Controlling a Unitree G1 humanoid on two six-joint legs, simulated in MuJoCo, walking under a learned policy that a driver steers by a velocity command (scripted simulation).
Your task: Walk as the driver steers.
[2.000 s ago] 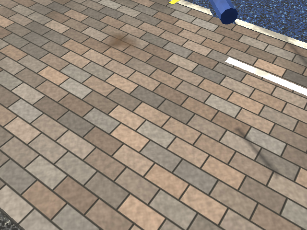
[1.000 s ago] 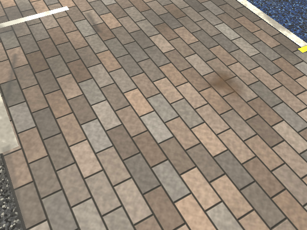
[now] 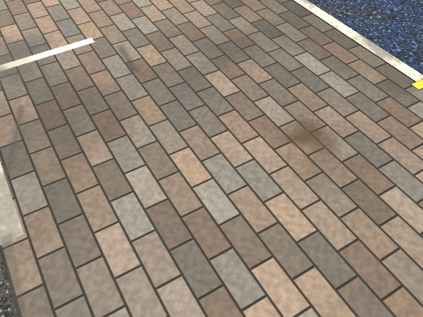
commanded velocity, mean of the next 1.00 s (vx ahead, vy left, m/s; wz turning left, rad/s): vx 0.35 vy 0.00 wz -0.03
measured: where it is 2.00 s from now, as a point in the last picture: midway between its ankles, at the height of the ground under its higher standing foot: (258, 210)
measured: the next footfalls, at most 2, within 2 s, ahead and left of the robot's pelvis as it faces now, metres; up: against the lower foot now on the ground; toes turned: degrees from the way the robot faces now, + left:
left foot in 0.84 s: +0.46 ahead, +0.08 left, +0.00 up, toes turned +2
right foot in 1.40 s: +0.75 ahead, -0.19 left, +0.00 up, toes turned -20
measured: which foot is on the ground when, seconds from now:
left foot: down 0.00-0.36, up 0.38-0.82, down 0.84-1.00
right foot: down 0.00-0.84, up 0.86-1.00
